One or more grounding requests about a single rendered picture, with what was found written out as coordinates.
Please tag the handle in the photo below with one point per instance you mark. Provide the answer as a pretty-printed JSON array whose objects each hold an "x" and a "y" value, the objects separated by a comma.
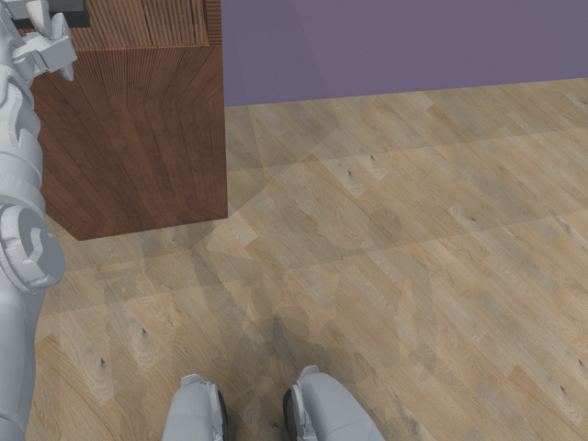
[{"x": 74, "y": 11}]

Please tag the robot left thigh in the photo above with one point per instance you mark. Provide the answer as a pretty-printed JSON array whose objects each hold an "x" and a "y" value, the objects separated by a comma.
[{"x": 193, "y": 414}]

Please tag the drawer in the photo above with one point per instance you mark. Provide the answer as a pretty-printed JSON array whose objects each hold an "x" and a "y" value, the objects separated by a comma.
[{"x": 116, "y": 23}]

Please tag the robot right thigh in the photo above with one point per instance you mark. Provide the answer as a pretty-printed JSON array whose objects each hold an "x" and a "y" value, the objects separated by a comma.
[{"x": 332, "y": 411}]

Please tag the cabinet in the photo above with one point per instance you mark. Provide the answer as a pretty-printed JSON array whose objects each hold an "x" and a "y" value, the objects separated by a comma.
[{"x": 136, "y": 141}]

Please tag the robot left forearm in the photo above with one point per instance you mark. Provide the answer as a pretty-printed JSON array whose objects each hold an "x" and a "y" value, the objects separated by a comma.
[{"x": 20, "y": 152}]

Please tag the robot left upper arm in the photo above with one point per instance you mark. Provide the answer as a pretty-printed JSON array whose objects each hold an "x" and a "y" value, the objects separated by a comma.
[{"x": 31, "y": 261}]

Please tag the robot left hand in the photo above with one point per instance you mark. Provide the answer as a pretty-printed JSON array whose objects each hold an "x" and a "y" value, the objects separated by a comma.
[{"x": 48, "y": 50}]

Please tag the robot thigh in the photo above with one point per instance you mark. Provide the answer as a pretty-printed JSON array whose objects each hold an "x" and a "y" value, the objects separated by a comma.
[
  {"x": 332, "y": 411},
  {"x": 193, "y": 414}
]

